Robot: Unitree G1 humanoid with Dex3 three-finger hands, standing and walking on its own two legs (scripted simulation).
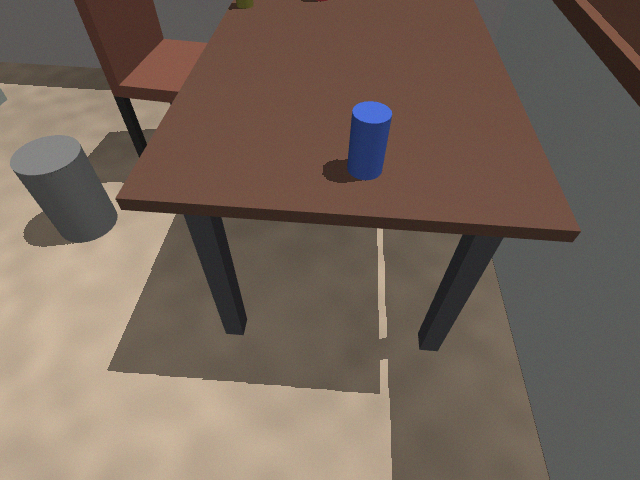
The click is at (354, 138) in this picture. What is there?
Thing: squat round
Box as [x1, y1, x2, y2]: [347, 101, 391, 179]
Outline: 378,102 361,102 355,105 352,110 347,169 351,175 360,179 374,178 380,174 382,168 391,111 387,106
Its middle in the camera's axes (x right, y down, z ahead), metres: +0.09 -0.18 +0.76
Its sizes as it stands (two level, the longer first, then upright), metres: 0.072 0.072 0.132
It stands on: a support 0.73 m high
